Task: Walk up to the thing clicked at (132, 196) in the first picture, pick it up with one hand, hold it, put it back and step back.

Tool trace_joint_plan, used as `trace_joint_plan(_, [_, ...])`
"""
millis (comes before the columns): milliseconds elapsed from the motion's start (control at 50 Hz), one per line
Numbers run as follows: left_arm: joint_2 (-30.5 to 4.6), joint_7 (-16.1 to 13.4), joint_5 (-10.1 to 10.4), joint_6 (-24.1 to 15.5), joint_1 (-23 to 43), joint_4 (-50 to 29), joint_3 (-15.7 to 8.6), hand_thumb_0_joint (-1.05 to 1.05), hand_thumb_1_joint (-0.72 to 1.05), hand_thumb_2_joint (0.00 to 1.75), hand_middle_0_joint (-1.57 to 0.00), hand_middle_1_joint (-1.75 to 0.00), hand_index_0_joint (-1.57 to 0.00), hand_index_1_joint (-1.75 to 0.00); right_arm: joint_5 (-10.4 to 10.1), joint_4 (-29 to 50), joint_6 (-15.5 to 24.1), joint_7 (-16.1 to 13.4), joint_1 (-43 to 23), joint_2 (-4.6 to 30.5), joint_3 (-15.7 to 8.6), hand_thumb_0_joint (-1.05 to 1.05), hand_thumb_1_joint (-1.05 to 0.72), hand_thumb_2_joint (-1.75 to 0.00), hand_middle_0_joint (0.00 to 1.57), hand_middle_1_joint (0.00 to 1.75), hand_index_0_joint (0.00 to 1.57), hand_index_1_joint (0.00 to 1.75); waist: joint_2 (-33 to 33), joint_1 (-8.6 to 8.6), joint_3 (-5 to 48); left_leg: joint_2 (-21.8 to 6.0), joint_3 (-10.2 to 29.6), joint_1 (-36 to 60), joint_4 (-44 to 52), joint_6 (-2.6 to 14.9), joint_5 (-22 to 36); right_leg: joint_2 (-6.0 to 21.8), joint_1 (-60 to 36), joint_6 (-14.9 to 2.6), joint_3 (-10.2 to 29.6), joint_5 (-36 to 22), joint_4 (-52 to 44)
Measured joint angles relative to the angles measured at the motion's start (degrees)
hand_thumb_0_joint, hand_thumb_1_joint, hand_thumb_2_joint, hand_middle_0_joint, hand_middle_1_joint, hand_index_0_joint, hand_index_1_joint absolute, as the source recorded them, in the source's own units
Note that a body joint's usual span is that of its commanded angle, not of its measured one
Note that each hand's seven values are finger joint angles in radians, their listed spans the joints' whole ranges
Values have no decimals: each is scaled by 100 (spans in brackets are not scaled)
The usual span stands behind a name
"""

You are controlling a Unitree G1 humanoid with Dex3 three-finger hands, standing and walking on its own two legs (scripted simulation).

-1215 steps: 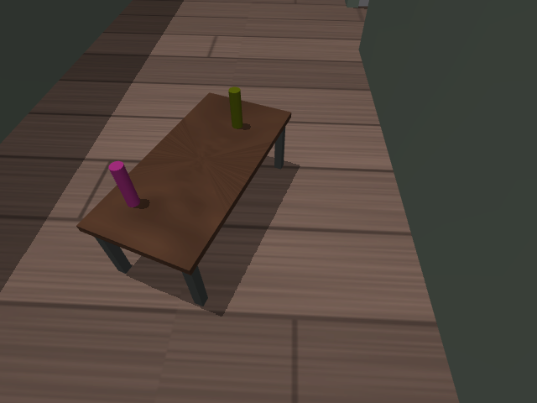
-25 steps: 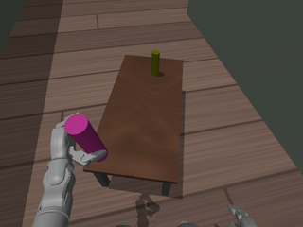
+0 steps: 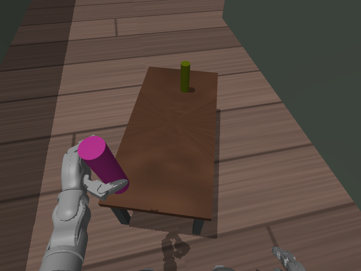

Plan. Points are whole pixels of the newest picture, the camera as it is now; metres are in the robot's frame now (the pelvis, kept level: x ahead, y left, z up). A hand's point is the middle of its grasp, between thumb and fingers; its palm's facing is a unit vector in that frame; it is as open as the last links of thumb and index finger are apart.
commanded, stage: crouch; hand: left
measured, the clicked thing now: (108, 169) +0.31 +0.16 +0.07
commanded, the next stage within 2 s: lower in 1.56 s
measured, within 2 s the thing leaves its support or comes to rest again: neither
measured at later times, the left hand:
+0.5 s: hand (115, 164) +0.40 +0.19 -0.06, palm faces +0.15 -0.99 -0.03, open 8.9 cm
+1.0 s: hand (122, 154) +0.49 +0.20 -0.15, palm faces +0.19 -0.98 +0.00, open 8.9 cm
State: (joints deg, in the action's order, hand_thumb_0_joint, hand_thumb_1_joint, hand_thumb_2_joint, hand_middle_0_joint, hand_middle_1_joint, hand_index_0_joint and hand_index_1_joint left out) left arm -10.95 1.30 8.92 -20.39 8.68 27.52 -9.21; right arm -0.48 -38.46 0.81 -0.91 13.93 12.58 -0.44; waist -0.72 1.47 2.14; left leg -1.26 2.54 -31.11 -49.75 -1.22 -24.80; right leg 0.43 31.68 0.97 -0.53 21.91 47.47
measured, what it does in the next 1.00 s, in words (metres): lowers itself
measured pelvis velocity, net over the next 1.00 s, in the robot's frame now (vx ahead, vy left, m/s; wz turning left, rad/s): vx -0.05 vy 0.01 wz -0.04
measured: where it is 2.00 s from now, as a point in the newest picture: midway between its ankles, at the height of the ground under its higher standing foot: outside the picture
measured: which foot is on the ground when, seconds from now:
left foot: down 0.00-1.00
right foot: down 0.00-1.00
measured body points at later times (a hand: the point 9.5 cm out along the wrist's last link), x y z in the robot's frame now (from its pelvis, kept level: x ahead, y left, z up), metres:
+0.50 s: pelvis -0.03 +0.00 -0.07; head +0.09 +0.02 +0.36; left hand +0.39 +0.24 -0.05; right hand +0.06 -0.27 -0.18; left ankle +0.01 +0.13 -0.70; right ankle +0.02 -0.13 -0.70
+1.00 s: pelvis -0.05 +0.01 -0.17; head +0.14 +0.03 +0.23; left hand +0.47 +0.25 -0.15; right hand -0.04 -0.25 -0.29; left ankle +0.00 +0.13 -0.70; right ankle +0.02 -0.13 -0.70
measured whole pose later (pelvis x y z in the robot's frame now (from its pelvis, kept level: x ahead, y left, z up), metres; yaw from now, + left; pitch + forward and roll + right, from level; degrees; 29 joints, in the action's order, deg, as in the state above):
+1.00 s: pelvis -0.05 +0.01 -0.17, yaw -2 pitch +33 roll -4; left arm -29.4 3.9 1.0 -32.1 53.9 69.9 -29.0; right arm 4.3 -40.3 -1.4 3.2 15.6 13.7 2.4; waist -1.2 11.5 8.7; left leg -1.0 4.6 -91.0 -94.8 -1.2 -36.4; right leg -0.4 91.0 1.4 -1.2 32.0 90.4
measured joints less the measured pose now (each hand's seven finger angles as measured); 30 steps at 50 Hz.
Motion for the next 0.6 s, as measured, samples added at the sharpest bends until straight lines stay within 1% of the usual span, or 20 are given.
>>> trace_joint_plan(100, [-10, -15, -54, 6, 19, -10, 31, -5, -61, 101, -98, -150, -106, -151, 14, 0, 5, -3, -10, -5, -1, 1, -93, -91, 20, 30, 20, 30, 15, 3, -14, -3, 4, -15, -21, -6, 8, -4, 15, -6, -3, -9, 20])
trace_joint_plan(160, [-18, -12, -51, -40, 73, 62, 17, -4, -61, 101, -99, -149, -107, -150, 19, -18, 10, -9, -17, -7, 8, 1, -93, -91, 20, 30, 20, 30, 15, 12, -6, -4, 12, -29, -31, -6, 16, -5, 23, -6, -10, -18, 25])
trace_joint_plan(220, [-39, 36, -46, -131, 280, 402, -49, -4, -61, 99, -100, -147, -107, -148, 26, -47, 36, 2, -62, -11, 8, 1, -92, -90, 20, 30, 20, 30, 25, 41, 9, 2, 27, -155, -100, -4, 21, -1, 142, -6, -22, -20, 88])
trace_joint_plan(280, [-109, 89, -91, -257, 617, 864, -156, -4, -61, 98, -101, -146, -108, -147, 57, -47, 83, 33, -138, -13, -9, 1, -91, -90, 20, 30, 20, 30, 63, 85, -8, 11, 34, -449, -268, -7, 11, 4, 438, -11, -23, -7, 263])
trace_joint_plan(380, [-277, 135, -120, -703, 1413, 1834, -472, -3, -61, 97, -102, -145, -109, -145, 153, -16, 213, 121, -217, 37, -27, 1, -90, -90, 20, 30, 20, 30, 153, 202, -7, 30, 60, -1389, -880, -19, -104, 11, 1378, -20, -31, 111, 878])
trace_joint_plan(480, [-674, 142, -237, -1180, 2272, 2698, -710, -3, -61, 98, -101, -144, -108, -145, 295, -2, 254, 182, -148, 139, 12, 1, -89, -90, 20, 30, 20, 30, 194, 416, 219, 42, 118, -2766, -1926, -54, -417, 4, 2742, -16, -57, 408, 1894])
trace_joint_plan(520, [-829, 170, -254, -1310, 2610, 2972, -806, -3, -61, 98, -101, -144, -108, -145, 337, -45, 213, 187, -92, 168, 43, 1, -89, -90, 20, 30, 20, 30, 193, 489, 308, 40, 139, -3244, -2336, -57, -562, -6, 3215, -19, -67, 539, 2284])
trace_joint_plan(600, [-1139, 311, -330, -1383, 3231, 3464, -1035, -3, -60, 99, -101, -143, -107, -144, 392, -183, 88, 203, 31, 193, 118, 1, -90, -90, 20, 30, 20, 30, 138, 618, 491, 31, 167, -4031, -3001, -47, -806, -30, 3994, -19, -77, 748, 2906])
